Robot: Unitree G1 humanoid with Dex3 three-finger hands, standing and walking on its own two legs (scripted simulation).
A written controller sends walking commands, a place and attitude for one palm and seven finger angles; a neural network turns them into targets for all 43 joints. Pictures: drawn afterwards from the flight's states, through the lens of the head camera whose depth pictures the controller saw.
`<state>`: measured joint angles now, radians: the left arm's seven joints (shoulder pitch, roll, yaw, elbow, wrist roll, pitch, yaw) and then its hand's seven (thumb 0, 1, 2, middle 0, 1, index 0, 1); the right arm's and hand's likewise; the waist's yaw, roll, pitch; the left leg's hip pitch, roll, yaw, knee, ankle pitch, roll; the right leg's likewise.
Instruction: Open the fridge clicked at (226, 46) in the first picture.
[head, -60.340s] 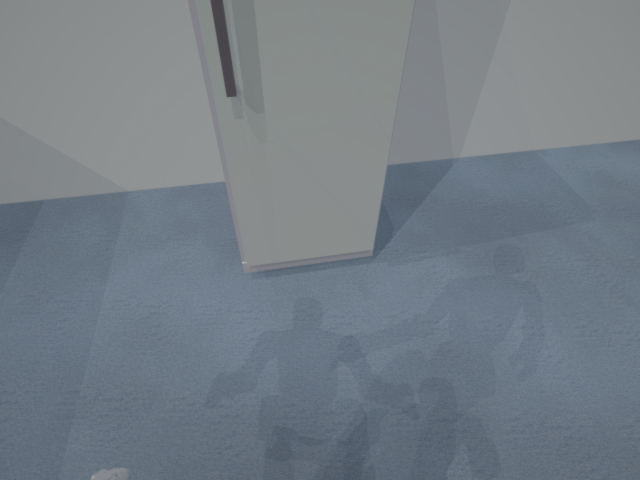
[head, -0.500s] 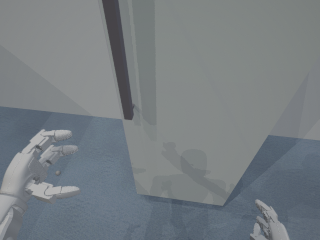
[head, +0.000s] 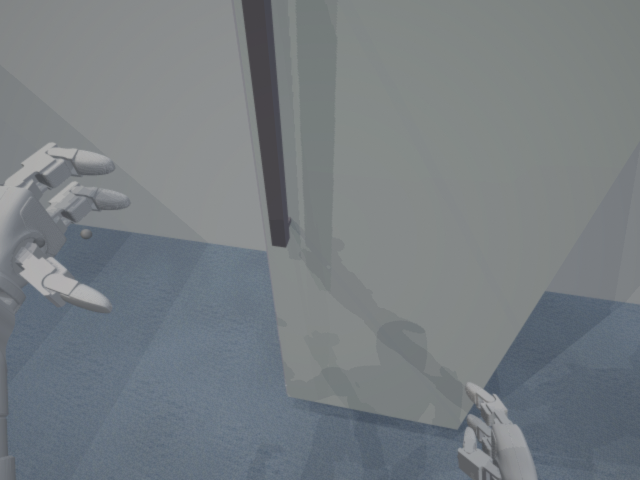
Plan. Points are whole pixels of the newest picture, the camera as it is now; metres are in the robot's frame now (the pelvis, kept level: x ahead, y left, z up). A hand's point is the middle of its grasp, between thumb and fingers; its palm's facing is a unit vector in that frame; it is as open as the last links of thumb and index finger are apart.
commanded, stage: raise the hand to about handle height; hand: left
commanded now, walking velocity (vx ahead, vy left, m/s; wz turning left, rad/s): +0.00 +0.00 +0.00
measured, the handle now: (271, 96) +0.49 +0.13 +0.27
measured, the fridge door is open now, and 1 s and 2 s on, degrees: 0 0 0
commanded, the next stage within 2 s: move the hooked fingers beside the handle in 0.54 s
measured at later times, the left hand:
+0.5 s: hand (102, 216) +0.29 +0.27 +0.22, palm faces +0.08 -0.99 -0.13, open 13.9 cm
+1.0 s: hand (157, 202) +0.33 +0.23 +0.22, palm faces -0.06 -0.99 -0.11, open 14.0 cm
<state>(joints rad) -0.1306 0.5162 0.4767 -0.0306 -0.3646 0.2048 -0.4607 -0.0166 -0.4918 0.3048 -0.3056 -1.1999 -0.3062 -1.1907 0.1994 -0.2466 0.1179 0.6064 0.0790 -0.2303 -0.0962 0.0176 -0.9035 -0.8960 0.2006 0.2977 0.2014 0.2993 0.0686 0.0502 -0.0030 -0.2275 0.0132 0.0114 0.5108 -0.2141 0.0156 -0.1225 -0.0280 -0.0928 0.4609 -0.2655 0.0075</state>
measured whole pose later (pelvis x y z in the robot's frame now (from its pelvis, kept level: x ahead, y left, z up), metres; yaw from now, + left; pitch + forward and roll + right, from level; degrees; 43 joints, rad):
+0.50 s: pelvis +0.01 -0.02 +0.00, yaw +0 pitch -4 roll -1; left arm -0.22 0.55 0.49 0.11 -0.32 0.31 -0.45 -0.02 -0.50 0.30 -0.31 -1.20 -0.31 -1.20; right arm 0.21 -0.29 0.08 0.60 0.11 -0.22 -0.09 0.02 -0.91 -0.90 0.20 0.30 0.20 0.30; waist 0.05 0.07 -0.01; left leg -0.21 0.03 0.01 0.49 -0.22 0.00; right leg -0.12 -0.01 -0.09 0.46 -0.28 -0.01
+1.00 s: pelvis +0.02 -0.02 +0.00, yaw +0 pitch -3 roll +0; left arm -0.28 0.49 0.41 0.12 -0.33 0.24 -0.46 -0.02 -0.50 0.30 -0.30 -1.20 -0.31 -1.20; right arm 0.19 -0.29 0.08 0.62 0.10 -0.21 -0.11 0.02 -0.91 -0.90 0.20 0.30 0.20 0.30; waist 0.04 0.06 -0.01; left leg -0.22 0.02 0.01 0.50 -0.23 0.00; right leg -0.13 -0.02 -0.09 0.48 -0.30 -0.01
